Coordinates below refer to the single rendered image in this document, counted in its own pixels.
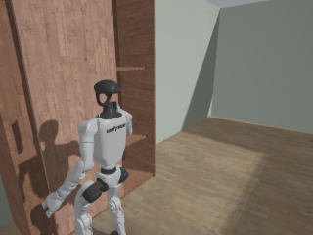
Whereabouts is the right robot upper arm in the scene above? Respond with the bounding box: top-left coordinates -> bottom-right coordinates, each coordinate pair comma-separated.
119,110 -> 133,136

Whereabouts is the handle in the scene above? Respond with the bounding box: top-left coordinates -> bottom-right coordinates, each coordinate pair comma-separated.
111,101 -> 117,110
17,119 -> 28,150

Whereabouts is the wardrobe door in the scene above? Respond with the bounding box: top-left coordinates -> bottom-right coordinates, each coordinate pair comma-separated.
10,0 -> 124,235
0,0 -> 58,235

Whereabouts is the robot left hand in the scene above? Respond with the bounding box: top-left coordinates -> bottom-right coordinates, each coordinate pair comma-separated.
42,192 -> 64,218

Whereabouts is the right robot shin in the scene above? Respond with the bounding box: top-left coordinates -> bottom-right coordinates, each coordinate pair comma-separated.
109,197 -> 126,235

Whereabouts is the robot left forearm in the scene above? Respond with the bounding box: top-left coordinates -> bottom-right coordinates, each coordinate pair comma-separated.
55,160 -> 85,200

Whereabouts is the left robot upper arm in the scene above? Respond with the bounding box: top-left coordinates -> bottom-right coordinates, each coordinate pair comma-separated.
77,118 -> 98,172

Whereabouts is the robot head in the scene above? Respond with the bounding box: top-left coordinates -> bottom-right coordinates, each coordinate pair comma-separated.
94,79 -> 122,120

